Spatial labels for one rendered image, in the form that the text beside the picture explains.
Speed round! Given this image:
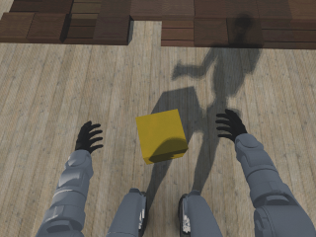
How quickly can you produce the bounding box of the right robot upper arm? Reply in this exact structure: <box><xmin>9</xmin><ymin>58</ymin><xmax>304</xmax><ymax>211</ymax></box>
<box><xmin>254</xmin><ymin>205</ymin><xmax>316</xmax><ymax>237</ymax></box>

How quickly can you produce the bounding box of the robot left hand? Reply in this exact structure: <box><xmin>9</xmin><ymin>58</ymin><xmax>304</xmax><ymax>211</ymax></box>
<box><xmin>74</xmin><ymin>120</ymin><xmax>104</xmax><ymax>154</ymax></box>

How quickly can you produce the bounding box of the left robot thigh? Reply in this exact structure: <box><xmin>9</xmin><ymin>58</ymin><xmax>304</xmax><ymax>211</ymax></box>
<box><xmin>106</xmin><ymin>193</ymin><xmax>146</xmax><ymax>237</ymax></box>

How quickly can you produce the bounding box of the robot thigh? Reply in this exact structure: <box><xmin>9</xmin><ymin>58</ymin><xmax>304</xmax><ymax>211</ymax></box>
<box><xmin>183</xmin><ymin>195</ymin><xmax>223</xmax><ymax>237</ymax></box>
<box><xmin>106</xmin><ymin>193</ymin><xmax>146</xmax><ymax>237</ymax></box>

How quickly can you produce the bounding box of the carton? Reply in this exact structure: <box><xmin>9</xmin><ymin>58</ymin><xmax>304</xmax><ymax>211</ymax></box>
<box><xmin>135</xmin><ymin>109</ymin><xmax>189</xmax><ymax>165</ymax></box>

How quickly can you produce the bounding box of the right robot forearm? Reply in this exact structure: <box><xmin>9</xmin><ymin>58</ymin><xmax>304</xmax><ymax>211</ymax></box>
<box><xmin>234</xmin><ymin>133</ymin><xmax>316</xmax><ymax>237</ymax></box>

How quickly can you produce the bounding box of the left robot forearm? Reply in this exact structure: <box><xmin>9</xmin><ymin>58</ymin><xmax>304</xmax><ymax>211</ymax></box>
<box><xmin>35</xmin><ymin>149</ymin><xmax>94</xmax><ymax>237</ymax></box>

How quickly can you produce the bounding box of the right robot thigh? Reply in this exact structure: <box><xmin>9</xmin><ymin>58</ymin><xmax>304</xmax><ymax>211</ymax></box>
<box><xmin>183</xmin><ymin>195</ymin><xmax>223</xmax><ymax>237</ymax></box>

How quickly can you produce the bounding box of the robot right hand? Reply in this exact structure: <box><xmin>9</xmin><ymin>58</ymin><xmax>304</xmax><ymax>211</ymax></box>
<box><xmin>215</xmin><ymin>109</ymin><xmax>248</xmax><ymax>143</ymax></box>

